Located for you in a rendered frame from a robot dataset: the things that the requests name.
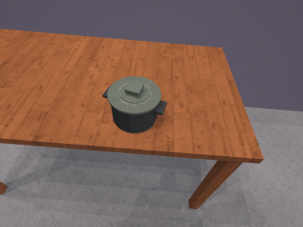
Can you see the knob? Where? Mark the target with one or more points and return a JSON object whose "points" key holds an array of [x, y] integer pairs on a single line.
{"points": [[134, 88]]}

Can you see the table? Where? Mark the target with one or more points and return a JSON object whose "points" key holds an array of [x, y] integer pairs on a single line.
{"points": [[51, 95]]}

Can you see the lid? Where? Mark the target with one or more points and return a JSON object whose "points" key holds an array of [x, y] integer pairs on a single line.
{"points": [[134, 105]]}

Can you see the pot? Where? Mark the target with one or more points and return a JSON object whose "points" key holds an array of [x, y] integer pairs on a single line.
{"points": [[136, 123]]}

